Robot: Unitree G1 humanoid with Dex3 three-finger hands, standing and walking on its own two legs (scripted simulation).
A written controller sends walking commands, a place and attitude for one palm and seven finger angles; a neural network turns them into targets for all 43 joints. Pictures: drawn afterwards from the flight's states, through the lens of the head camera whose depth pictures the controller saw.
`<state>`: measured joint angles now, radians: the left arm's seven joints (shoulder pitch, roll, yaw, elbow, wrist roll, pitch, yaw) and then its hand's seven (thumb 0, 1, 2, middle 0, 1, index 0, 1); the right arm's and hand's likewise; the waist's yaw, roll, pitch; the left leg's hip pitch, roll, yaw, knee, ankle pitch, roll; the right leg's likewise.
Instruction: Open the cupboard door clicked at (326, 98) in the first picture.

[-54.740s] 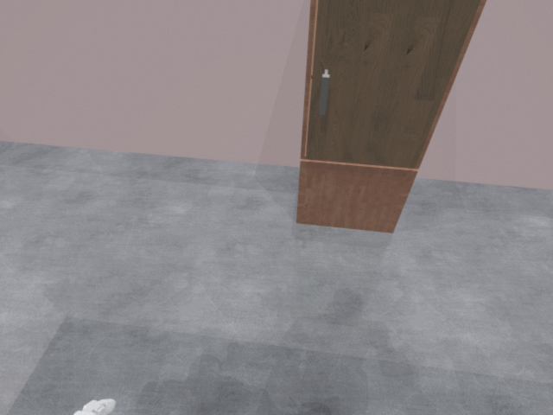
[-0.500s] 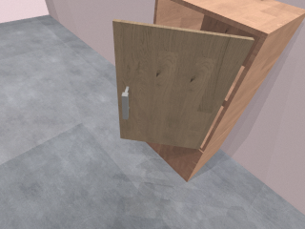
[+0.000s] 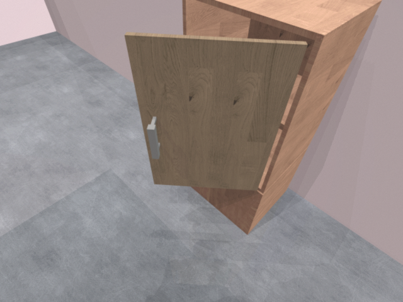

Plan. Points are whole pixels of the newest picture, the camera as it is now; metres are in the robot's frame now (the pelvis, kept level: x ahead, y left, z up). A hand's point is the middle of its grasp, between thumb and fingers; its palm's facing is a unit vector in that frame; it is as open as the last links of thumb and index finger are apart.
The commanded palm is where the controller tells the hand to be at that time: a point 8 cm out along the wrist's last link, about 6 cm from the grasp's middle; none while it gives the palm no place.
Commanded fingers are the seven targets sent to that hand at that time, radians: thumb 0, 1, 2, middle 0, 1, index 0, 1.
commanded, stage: come to a stop and stand still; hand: left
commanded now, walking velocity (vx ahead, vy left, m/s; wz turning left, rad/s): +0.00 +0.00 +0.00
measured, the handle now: (155, 138) +0.58 +0.17 -0.06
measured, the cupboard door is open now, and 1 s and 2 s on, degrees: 41 41 41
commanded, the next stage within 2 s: look again from close up in 0.70 s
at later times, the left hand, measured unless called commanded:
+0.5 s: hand out of the picture -0.07 +0.16 -0.18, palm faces +0.08 -0.99 -0.12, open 7.4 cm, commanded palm none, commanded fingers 0.00 0.90 0.90 -0.20 -0.30 -0.20 -0.30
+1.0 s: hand out of the picture -0.03 +0.20 -0.19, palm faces +0.05 -0.98 -0.19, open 7.4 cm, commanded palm none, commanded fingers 0.00 0.90 0.90 -0.20 -0.30 -0.20 -0.30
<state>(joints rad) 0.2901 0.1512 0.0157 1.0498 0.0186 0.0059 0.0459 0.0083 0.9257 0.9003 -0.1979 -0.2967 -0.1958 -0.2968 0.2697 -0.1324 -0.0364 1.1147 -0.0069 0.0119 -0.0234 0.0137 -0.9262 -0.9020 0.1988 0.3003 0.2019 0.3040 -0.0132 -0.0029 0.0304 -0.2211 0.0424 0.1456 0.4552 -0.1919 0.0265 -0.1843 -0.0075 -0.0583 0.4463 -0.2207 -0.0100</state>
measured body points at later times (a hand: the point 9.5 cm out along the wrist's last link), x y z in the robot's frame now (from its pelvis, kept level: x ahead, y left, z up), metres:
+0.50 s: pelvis -0.02 +0.02 +0.00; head -0.02 +0.04 +0.45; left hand -0.07 +0.21 -0.17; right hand -0.05 -0.18 -0.16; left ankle +0.04 +0.10 -0.74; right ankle +0.02 -0.11 -0.74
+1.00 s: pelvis -0.01 +0.04 -0.01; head -0.02 +0.04 +0.44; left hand -0.03 +0.25 -0.17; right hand +0.00 -0.19 -0.17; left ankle +0.04 +0.10 -0.74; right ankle +0.02 -0.11 -0.74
